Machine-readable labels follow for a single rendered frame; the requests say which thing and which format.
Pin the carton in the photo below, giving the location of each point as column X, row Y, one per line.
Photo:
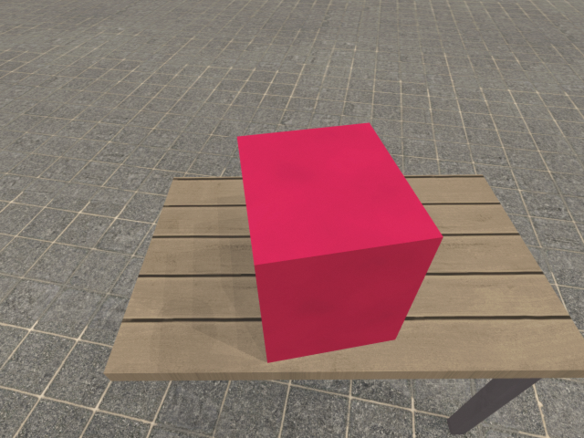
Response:
column 340, row 241

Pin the table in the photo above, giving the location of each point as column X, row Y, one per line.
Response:
column 484, row 310

